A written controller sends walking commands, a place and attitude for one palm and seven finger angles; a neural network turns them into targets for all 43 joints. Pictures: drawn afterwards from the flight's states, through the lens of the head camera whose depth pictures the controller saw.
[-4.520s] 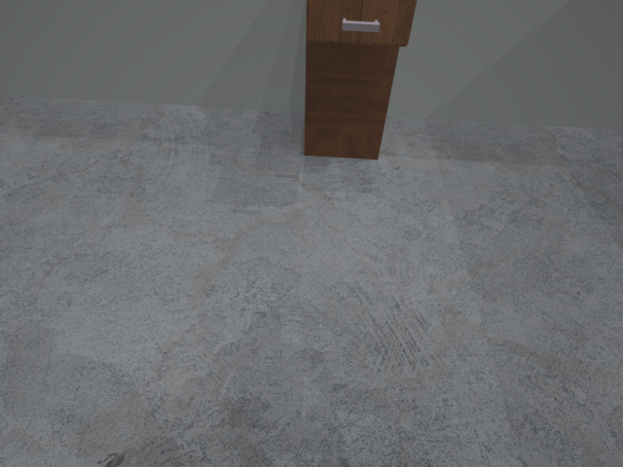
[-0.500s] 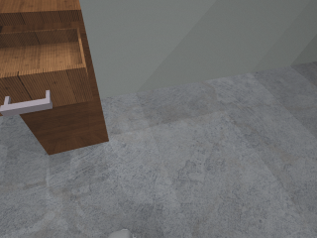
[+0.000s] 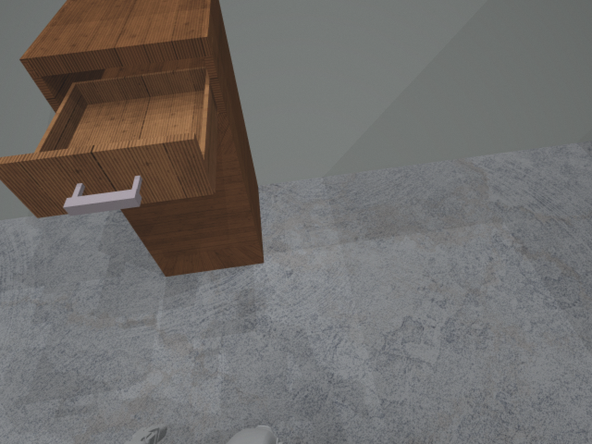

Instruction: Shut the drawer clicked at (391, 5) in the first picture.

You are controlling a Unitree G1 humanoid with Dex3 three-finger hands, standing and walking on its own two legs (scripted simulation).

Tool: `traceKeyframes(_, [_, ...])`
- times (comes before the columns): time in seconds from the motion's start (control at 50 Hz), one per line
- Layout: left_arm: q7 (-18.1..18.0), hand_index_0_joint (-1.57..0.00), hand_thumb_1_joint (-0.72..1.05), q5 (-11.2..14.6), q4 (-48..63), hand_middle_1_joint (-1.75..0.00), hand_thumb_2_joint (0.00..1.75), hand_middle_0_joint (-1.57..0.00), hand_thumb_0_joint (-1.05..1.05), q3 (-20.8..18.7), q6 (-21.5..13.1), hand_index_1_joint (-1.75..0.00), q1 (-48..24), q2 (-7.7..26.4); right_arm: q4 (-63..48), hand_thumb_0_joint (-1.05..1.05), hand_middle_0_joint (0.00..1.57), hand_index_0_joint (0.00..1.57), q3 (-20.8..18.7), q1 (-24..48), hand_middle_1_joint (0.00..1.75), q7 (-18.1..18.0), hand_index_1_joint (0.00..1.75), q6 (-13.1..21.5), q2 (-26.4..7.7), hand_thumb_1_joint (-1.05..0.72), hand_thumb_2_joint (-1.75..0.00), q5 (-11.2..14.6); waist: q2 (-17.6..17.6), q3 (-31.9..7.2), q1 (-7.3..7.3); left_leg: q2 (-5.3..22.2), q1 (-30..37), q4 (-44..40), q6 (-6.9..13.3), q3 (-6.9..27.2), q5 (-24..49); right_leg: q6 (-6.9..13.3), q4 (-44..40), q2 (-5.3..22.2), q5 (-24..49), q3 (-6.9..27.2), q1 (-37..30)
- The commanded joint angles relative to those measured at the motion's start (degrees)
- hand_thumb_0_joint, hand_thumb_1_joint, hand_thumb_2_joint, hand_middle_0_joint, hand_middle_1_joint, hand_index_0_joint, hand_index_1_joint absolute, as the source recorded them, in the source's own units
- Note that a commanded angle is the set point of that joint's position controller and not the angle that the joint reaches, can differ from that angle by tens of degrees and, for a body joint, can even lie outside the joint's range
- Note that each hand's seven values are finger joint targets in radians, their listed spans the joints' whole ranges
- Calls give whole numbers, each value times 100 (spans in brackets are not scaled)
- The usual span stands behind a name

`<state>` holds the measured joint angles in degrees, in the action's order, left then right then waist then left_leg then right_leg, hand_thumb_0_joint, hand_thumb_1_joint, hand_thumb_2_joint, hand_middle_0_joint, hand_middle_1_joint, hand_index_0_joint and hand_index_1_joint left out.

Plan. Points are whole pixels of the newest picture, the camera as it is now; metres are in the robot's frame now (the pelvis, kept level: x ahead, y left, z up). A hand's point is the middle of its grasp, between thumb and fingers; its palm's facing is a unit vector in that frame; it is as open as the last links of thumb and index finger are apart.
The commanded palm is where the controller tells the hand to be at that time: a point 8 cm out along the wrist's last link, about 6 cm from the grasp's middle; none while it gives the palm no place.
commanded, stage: turn to face it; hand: left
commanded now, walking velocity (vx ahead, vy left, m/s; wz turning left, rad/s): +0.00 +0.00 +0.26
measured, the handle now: (106, 193) +0.52 +0.37 +0.03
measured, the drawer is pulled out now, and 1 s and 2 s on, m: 0.30 0.30 0.30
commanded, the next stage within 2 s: take the last steps up to it in 0.06 s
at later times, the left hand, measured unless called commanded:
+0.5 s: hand out of the picture -0.10 +0.22 -0.17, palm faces +0.26 -0.94 -0.23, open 7.4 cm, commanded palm none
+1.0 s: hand (170, 385) +0.24 +0.24 -0.15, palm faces +0.19 -0.96 -0.20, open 7.4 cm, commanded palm none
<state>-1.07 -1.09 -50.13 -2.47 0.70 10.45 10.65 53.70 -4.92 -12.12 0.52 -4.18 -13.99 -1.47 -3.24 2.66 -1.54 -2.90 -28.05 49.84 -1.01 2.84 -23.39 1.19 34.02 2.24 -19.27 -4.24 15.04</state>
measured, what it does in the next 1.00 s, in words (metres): walks ahead: left foot, then right foot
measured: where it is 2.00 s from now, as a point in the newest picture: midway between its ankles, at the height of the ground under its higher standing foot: (299, 440)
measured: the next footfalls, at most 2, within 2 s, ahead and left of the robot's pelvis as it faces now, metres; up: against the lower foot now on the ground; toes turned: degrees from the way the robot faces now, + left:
left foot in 0.46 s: +0.00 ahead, +0.14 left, +0.00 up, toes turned +15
right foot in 0.90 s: +0.27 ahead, -0.03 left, +0.00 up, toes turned +3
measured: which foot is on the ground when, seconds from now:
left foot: up 0.00-0.44, down 0.46-0.90, up 0.92-1.00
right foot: down 0.00-0.46, up 0.48-0.88, down 0.90-1.00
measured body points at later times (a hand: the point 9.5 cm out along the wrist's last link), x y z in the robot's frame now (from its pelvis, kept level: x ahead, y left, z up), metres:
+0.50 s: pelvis +0.01 +0.04 +0.00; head +0.02 +0.05 +0.45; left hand -0.11 +0.27 -0.16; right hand +0.18 -0.18 -0.13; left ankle -0.03 +0.13 -0.73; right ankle -0.01 -0.09 -0.72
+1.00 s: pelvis +0.16 +0.04 -0.01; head +0.18 +0.03 +0.44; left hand +0.23 +0.29 -0.14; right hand +0.11 -0.19 -0.17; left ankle +0.02 +0.14 -0.65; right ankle +0.23 -0.03 -0.73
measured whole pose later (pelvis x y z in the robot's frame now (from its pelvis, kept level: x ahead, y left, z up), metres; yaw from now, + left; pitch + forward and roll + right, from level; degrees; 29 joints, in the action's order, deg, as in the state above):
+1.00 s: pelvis +0.16 +0.04 -0.01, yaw +11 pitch -2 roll +0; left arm 0.5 -0.7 -56.2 -2.3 -3.8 7.2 9.2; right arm 66.9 -2.1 -23.6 -0.6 0.6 -9.2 -1.0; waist -1.8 4.7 -2.2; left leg 2.1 -16.1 64.0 1.6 -2.0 -24.7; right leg 3.5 34.7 2.1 -14.3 -9.1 18.7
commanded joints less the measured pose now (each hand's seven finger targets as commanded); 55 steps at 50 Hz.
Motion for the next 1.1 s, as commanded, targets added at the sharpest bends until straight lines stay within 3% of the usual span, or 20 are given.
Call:
traceKeyframes(0.0, [-109, -20, 90, -6, 359, -30, 90, -20, 0, -178, -172, -30, -87, 938, -340, 0, 20, 20, -79, -8, 30, 49, 30, 118, -351, -90, -90, 11, 1121, -12, -55, 359, -603, 1986, -201, -23, 231, 470, -1478, 1498, 2666, 826, -338])
traceKeyframes(0.14, [-108, -20, 90, -34, -134, -30, 90, -20, 0, -191, -189, -30, 936, 1031, -257, 0, 20, 20, 59, 572, 30, -7, 30, 103, -258, -90, -90, 49, 1196, -354, 370, 409, -327, 890, -336, -328, -119, 638, -1162, 1550, 4118, 585, -1415])
traceKeyframes(0.28, [-33, -20, 90, -90, -629, -30, 90, -20, 0, -258, -275, -30, 1424, 1226, -359, 0, 20, 20, 179, 1134, 30, 93, 30, 258, -273, -90, -90, 51, 1263, -205, 671, 531, -75, -215, -91, -521, -394, 839, -1826, 2057, 1522, 1174, -1529])
traceKeyframes(0.34, [0, -20, 90, -100, -728, -30, 90, -20, 0, -270, -274, -30, 1167, 1294, -343, 0, 20, 20, 205, 941, 30, 123, 30, 336, -211, -90, -90, 61, 1232, -98, 499, 551, 587, -1033, 48, -633, -291, 746, -1904, 2042, 533, 1015, -933])
traceKeyframes(0.4, [54, -20, 90, -20, -771, -30, 90, -20, 0, -227, -210, -30, 807, 1121, 29, 0, 20, 20, 202, -94, 30, 52, 30, 454, -362, -90, -90, 51, 646, -186, -9, 427, 2790, -2779, 150, -912, 529, 206, -1081, 1318, -308, 105, 466])
traceKeyframes(0.44, [132, -20, 90, -19, -415, -30, 90, -20, 0, -53, -196, -30, 476, 529, 284, 0, 20, 20, -6, -1151, 30, -51, 30, 470, -1282, -90, -90, -17, -1626, -111, -449, 2492, 3711, -3837, 1154, 1931, -158, -301, 1637, 195, -1530, -655, 2464])
traceKeyframes(0.46, [117, -20, 90, -72, -283, -30, 90, -20, 0, -51, -191, -30, 247, 650, 292, 0, 20, 20, 10, -1153, 30, -66, 30, 435, -1297, -90, -90, 8, -1080, 8, -441, 2691, 3354, -3887, 1415, 2099, -583, -177, 2201, 353, -1637, -171, 2638])
traceKeyframes(0.5, [159, -20, 90, -52, -411, -30, 90, -20, 0, -90, -191, -30, 34, 648, 242, 0, 20, 20, 131, -730, 30, -140, 30, 511, -803, -90, -90, 18, -729, 573, -250, 2272, 2619, -4072, 1350, 1628, -383, -152, 2898, 521, -812, 183, 2710])
traceKeyframes(0.54, [210, -20, 90, -48, -636, -30, 90, -20, 0, -67, -189, -30, 428, 543, 195, 0, 20, 20, 220, -424, 30, -149, 30, 618, -521, -90, -90, 36, -403, 516, 65, 1848, 2370, -4004, 1171, 784, 887, -216, 2823, 576, -171, 151, 2232])
traceKeyframes(0.6, [205, -20, 90, -36, -724, -30, 90, -20, 0, -49, -145, -30, 607, 446, 330, 0, 20, 20, 212, -591, 30, -160, 30, 730, -418, -90, -90, 70, -278, 353, 213, 1614, 2476, -3970, 1173, 233, 2090, -301, 2578, 527, 233, 58, 2025])
traceKeyframes(0.78, [224, -20, 90, 0, -283, -30, 90, -20, 0, -57, -203, -30, -488, 301, 847, 0, 20, 20, 181, -1223, 30, -198, 30, 787, -409, -90, -90, -8, -346, 632, 35, 1805, 2484, -3628, 1130, 69, 2931, -117, 572, 301, 369, -133, 1296])
traceKeyframes(0.8, [224, -20, 90, 0, -323, -30, 90, -20, 0, -75, -220, -30, -373, 312, 888, 0, 20, 20, 183, -1200, 30, -202, 30, 780, -415, -90, -90, -8, -300, 575, 102, 1748, 2388, -3431, 1065, 1, 3086, -67, 356, 189, 432, -211, 904])
traceKeyframes(0.84, [198, -20, 90, -35, -678, -30, 90, -20, 0, -161, -316, -30, 750, 524, 950, 0, 20, 20, 198, -1170, 30, -199, 30, 785, -404, -90, -90, 45, 89, -24, 630, 1344, 2044, -1963, 770, -375, 3669, 72, -427, -42, 884, -285, -802])
traceKeyframes(0.86, [128, -20, 90, -74, -893, -30, 90, -20, 0, -273, -409, -30, 1531, 1009, 893, 0, 20, 20, 214, -1281, 30, -151, 30, 814, -215, -90, -90, 103, 986, -641, 911, 915, 951, -422, 490, -660, 2719, 431, -728, 911, 995, 916, -2299])
traceKeyframes(0.88, [73, -20, 90, -25, -1043, -30, 90, -20, 0, -397, -423, -30, 2161, 1563, 731, 0, 20, 20, 232, -1517, 30, -138, 30, 851, 8, -90, -90, 133, 2032, -1342, 903, 193, -166, 1365, 246, -876, -686, 1089, -1464, 2496, 1865, 3098, -3168])
traceKeyframes(0.9, [56, -20, 90, 72, -1018, -30, 90, -20, 0, -389, -405, -30, 1941, 1534, 729, 0, 20, 20, 183, -1201, 30, -156, 30, 788, -185, -90, -90, 136, 1398, -1216, 911, 446, -228, 2165, 301, -253, -895, 1275, -1810, 2578, 1060, 3298, -2507])
traceKeyframes(0.94, [15, -20, 90, 60, -785, -30, 90, -20, 0, -250, -400, -30, 929, 1021, 661, 0, 20, 20, 161, -736, 30, -100, 30, 709, 0, -90, -90, 67, 606, -167, 536, 890, -527, 2361, 276, -94, 40, 1012, -2063, 2182, 282, 2354, -1019])
traceKeyframes(0.98, [-15, -20, 90, 16, -687, -30, 90, -20, 0, -119, -428, -30, 464, 578, 780, 0, 20, 20, 192, -1007, 30, -61, 30, 563, 243, -90, -90, 17, 765, 141, 173, 1044, -75, 1830, 134, -216, 483, 730, -2288, 1760, 743, 1275, -38])
traceKeyframes(1.02, [-8, -20, 90, -3, -737, -30, 90, -20, 0, -79, -454, -30, 442, 474, 856, 0, 20, 20, 205, -1212, 30, -46, 30, 467, 349, -90, -90, 6, 978, 148, 10, 1034, 216, 1279, 2, -435, 639, 621, -2362, 1499, 1126, 705, 304])
traceKeyframes(1.08, [-9, -20, 90, -20, -797, -30, 90, -20, 0, -130, -484, -30, 583, 525, 739, 0, 20, 20, 209, -998, 30, 1, 30, 455, 450, -90, -90, 12, 883, 81, 48, 1022, 289, 377, -89, -650, 839, 700, -2345, 1390, 1449, 497, 215])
